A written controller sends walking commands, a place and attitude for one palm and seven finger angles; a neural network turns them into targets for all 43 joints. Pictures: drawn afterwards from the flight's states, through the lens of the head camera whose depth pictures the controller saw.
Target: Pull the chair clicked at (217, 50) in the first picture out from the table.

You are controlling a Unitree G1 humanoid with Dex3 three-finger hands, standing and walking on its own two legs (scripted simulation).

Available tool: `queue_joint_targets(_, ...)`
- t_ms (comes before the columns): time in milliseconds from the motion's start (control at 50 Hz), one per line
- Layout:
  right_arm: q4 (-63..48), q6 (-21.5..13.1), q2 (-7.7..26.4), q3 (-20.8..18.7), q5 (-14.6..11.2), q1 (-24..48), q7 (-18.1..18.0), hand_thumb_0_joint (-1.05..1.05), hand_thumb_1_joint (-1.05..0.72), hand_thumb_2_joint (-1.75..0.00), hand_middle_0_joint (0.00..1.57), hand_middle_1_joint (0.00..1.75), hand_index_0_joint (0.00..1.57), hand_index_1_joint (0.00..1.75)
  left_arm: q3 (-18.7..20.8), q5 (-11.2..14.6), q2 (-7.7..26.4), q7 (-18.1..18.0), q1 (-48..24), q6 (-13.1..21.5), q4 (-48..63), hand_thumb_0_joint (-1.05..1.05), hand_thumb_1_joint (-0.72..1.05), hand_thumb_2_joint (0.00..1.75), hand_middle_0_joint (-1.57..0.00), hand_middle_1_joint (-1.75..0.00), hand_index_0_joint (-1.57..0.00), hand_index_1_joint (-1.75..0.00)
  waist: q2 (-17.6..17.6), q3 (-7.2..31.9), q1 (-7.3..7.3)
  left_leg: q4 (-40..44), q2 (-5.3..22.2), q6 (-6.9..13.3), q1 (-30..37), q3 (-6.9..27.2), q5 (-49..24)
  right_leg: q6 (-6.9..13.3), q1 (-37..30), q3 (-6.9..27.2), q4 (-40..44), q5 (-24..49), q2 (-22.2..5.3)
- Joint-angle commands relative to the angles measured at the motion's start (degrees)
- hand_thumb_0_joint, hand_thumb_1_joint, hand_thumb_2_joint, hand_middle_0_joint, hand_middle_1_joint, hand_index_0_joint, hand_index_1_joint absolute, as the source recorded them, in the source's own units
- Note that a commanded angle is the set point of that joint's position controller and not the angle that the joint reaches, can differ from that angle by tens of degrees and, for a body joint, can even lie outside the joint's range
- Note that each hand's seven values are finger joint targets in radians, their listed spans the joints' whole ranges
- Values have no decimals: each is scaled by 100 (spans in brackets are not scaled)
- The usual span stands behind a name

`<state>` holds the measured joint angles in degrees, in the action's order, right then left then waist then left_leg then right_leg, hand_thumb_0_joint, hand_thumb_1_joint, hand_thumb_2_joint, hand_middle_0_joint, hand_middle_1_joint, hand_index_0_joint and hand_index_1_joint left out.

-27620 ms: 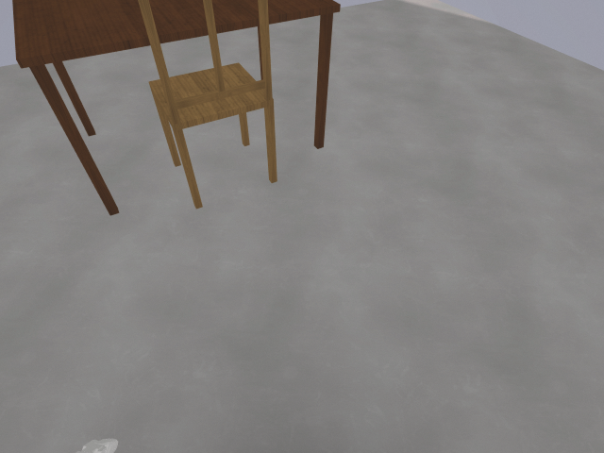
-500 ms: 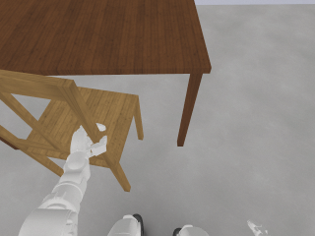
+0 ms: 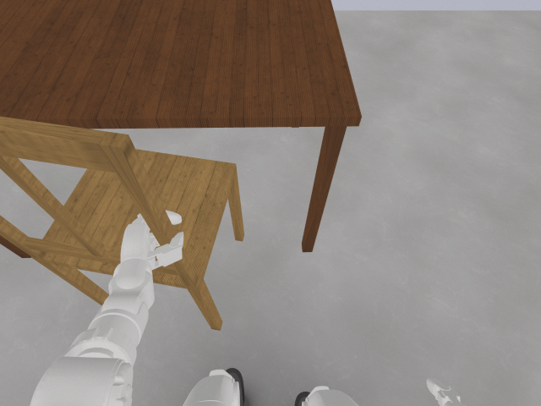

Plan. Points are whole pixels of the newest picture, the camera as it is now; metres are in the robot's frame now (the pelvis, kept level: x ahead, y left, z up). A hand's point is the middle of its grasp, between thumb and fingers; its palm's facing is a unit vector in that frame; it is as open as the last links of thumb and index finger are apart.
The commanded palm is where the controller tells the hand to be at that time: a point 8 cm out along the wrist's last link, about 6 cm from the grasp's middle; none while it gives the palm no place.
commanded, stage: step backward, pulling the chair out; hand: left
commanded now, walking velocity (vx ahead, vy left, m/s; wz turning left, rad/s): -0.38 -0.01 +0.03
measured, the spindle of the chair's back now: (59, 213) +0.43 +0.39 -0.04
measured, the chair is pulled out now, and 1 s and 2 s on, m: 0.11 0.12 0.12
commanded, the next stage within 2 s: stop walking, hand still on the chair in 0.70 s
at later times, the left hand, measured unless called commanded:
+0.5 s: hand (174, 246) +0.37 +0.17 -0.05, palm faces +0.16 -0.97 -0.18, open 5.7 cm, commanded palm +0.35 +0.22 -0.05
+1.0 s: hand (172, 250) +0.36 +0.18 -0.05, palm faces +0.16 -0.97 -0.17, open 5.7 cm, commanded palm +0.33 +0.22 -0.03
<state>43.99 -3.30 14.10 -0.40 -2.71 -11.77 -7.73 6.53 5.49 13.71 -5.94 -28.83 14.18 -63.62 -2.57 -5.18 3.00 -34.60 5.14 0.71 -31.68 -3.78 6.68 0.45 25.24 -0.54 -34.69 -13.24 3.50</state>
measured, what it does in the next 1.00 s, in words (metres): stands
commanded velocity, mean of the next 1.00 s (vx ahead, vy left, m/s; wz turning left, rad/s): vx -0.30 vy -0.01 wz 0.03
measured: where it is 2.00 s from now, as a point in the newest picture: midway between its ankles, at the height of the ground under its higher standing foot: outside the picture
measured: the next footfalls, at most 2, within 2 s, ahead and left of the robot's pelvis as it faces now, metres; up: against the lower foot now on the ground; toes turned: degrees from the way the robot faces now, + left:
none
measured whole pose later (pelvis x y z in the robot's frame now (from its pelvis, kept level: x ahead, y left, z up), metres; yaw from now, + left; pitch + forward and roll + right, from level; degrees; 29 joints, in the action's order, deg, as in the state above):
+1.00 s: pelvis +0.01 +0.00 +0.00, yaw +0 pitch +1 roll -2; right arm 39.5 -2.2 13.5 0.6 -2.5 -13.1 -8.1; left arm 6.2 5.7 12.9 -6.0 -23.1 9.0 -54.7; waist -2.1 -6.7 2.6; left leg -32.7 4.9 0.7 -27.2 -4.5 7.0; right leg 0.5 21.0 0.1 -33.0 -13.5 3.2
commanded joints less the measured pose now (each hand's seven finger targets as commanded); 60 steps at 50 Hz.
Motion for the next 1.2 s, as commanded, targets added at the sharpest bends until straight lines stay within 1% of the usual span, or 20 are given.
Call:
queue_joint_targets(0, -540, -186, 872, -304, -12, -145, -60, 0, -90, -90, 20, 30, 20, 30, -52, -253, 1230, -74, -1998, 306, 1151, 0, 90, 90, -50, -145, -50, -145, -504, 2526, 7, 512, 513, 112, 2036, 811, 99, -164, 41, 416, 573, -199, -456)
queue_joint_targets(80, -561, -194, 891, -293, -2, -151, -55, 0, -90, -90, 20, 30, 20, 30, -47, -220, 1178, -59, -2001, 298, 1166, 0, 90, 90, -50, -145, -50, -145, -777, 2483, -5, 745, 667, 188, 1973, 994, 180, -132, 1, 296, 310, -347, -327)
queue_joint_targets(140, -598, -203, 842, -290, 10, -118, -37, 0, -90, -90, 20, 30, 20, 30, -51, -211, 1136, -33, -2003, 280, 1248, 0, 90, 90, -50, -145, -50, -145, -624, 2518, -23, 748, 689, 216, 1929, 948, 376, -122, -116, 319, 350, -436, -333)
queue_joint_targets(240, -624, -218, 836, -304, 0, -137, -15, 0, -90, -90, 20, 30, 20, 30, 0, -233, 1247, -38, -1961, 258, 1242, 0, 90, 90, -50, -145, -50, -145, -415, 2496, -6, 466, 492, 103, 1889, 714, 469, -102, -133, 539, 653, -380, -531)
queue_joint_targets(260, -629, -228, 868, -325, 5, -125, -23, 0, -90, -90, 20, 30, 20, 30, 53, -241, 1349, -48, -1971, 265, 1254, 0, 90, 90, -50, -145, -50, -145, -444, 2518, 7, 422, 457, 88, 1922, 703, 401, -105, -83, 573, 686, -321, -559)
queue_joint_targets(340, -595, -220, 823, -310, 7, -138, -16, 0, -90, -90, 20, 30, 20, 30, 37, -262, 1342, -54, -2003, 293, 1258, 0, 90, 90, -50, -145, -50, -145, -278, 2537, 15, 327, 420, 61, 2035, 653, 207, -131, -75, 624, 797, -161, -634)
queue_joint_targets(400, -552, -207, 859, -312, 2, -161, -20, 0, -90, -90, 20, 30, 20, 30, 38, -274, 1360, -69, -1999, 291, 1185, 0, 90, 90, -50, -145, -50, -145, -397, 2521, 25, 320, 445, 69, 2094, 689, -75, -159, -39, 569, 722, 76, -601)
queue_joint_targets(500, -540, -203, 874, -311, -3, -161, -32, 0, -90, -90, 20, 30, 20, 30, -7, -270, 1261, -65, -2060, 314, 1182, 0, 90, 90, -50, -145, -50, -145, -565, 2572, 23, 530, 568, 147, 2095, 855, -82, -171, -23, 386, 499, -92, -424)
queue_joint_targets(580, -564, -205, 880, -306, -6, -142, -35, 0, -90, -90, 20, 30, 20, 30, -7, -250, 1250, -48, -2055, 286, 1165, 0, 90, 90, -50, -145, -50, -145, -633, 2496, 5, 549, 593, 165, 2006, 844, -45, -151, -91, 390, 470, -125, -411)
queue_joint_targets(640, -602, -196, 842, -297, -8, -138, -22, 0, -90, -90, 20, 30, 20, 30, -22, -243, 1288, -46, -2094, 278, 1218, 0, 90, 90, -50, -145, -50, -145, -482, 2455, 8, 449, 478, 111, 1919, 701, 301, -133, -115, 525, 670, -298, -541)
queue_joint_targets(740, -594, -194, 848, -298, -4, -135, -29, 0, -90, -90, 20, 30, 20, 30, -2, -268, 1335, -59, -2092, 300, 1198, 0, 90, 90, -50, -145, -50, -145, -217, 2432, 31, 294, 360, 35, 2055, 634, 269, -118, -17, 639, 897, -250, -686)
queue_joint_targets(780, -563, -201, 874, -307, 10, -145, -38, 0, -90, -90, 20, 30, 20, 30, 27, -289, 1356, -64, -2043, 314, 1164, 0, 90, 90, -50, -145, -50, -145, -414, 2486, 13, 388, 437, 65, 2146, 723, -31, -148, -23, 530, 750, -67, -597)
queue_joint_targets(800, -909, -184, 783, -290, -19, -72, -22, 0, -90, -90, 20, 30, 20, 30, 16, -238, 1380, -41, -2122, 362, 2293, 0, 90, 90, -50, -145, -50, -145, -680, 2816, -96, 539, 518, 78, 2396, 800, -130, -118, -348, 491, 637, 77, -580)
queue_joint_targets(840, -1065, -145, 754, -222, -9, -1, -58, 0, -90, -90, 20, 30, 20, 30, -24, -205, 1215, -33, -1825, 209, 2400, 0, 90, 90, -50, -145, -50, -145, -854, 2924, -121, 696, 593, 149, 2443, 819, -61, -109, -575, 358, 493, 16, -443)
queue_joint_targets(900, -1187, -108, 784, -193, 13, -13, -90, 0, -90, -90, 20, 30, 20, 30, -13, -188, 1164, -45, -1501, -28, 2445, 0, 90, 90, -50, -145, -50, -145, -788, 2733, -158, 913, 587, 171, 2290, 840, 565, -70, -730, 304, 533, -384, -398)
queue_joint_targets(940, -1208, -100, 768, -187, 23, 3, -104, 0, -90, -90, 20, 30, 20, 30, -2, -198, 1166, -57, -1343, -130, 2431, 0, 90, 90, -50, -145, -50, -145, -595, 2479, -167, 871, 450, 121, 2248, 677, 1032, -39, -681, 414, 855, -585, -488)
queue_joint_targets(980, -1197, -120, 779, -186, 38, -10, -116, 0, -90, -90, 20, 30, 20, 30, 11, -216, 1179, -61, -1227, -188, 2440, 0, 90, 90, -50, -145, -50, -145, -482, 2309, -157, 810, 330, 38, 2408, 553, 1147, 0, -544, 517, 1123, -659, -595)
queue_joint_targets(1000, -1192, -120, 749, -159, 38, -15, -115, 0, -90, -90, 20, 30, 20, 30, -76, -223, 1062, -56, -1154, -229, 2410, 0, 90, 90, -50, -145, -50, -145, -355, 2281, -140, 799, 291, 12, 2502, 531, 1093, 2, -525, 511, 1197, -624, -606)
queue_joint_targets(1060, -1171, -144, 775, -157, 71, 20, -123, 0, -90, -90, 20, 30, 20, 30, -109, -231, 987, -42, -916, -293, 2307, 0, 90, 90, -50, -145, -50, -145, -305, 2131, -136, 847, 225, -10, 2716, 480, 885, 3, -441, 468, 1330, -472, -591)
queue_joint_targets(1180, -1118, -163, 724, -107, 118, 49, -120, 0, -90, -90, 20, 30, 20, 30, -171, -255, 795, -32, -443, -398, 2323, 0, 90, 90, -50, -145, -50, -145, -494, 2039, -170, 1090, 251, -3, 3061, 489, -134, -33, -645, 229, 1296, 297, -462)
